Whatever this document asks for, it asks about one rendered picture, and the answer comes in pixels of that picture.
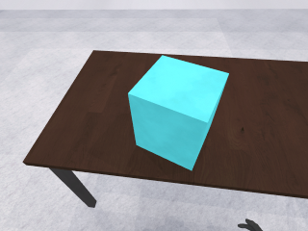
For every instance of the carton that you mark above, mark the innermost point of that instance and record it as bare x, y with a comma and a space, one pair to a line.
172, 108

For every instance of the right robot hand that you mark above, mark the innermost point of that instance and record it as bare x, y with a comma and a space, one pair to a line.
251, 225

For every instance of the table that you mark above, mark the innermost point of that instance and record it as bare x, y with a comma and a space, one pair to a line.
257, 141

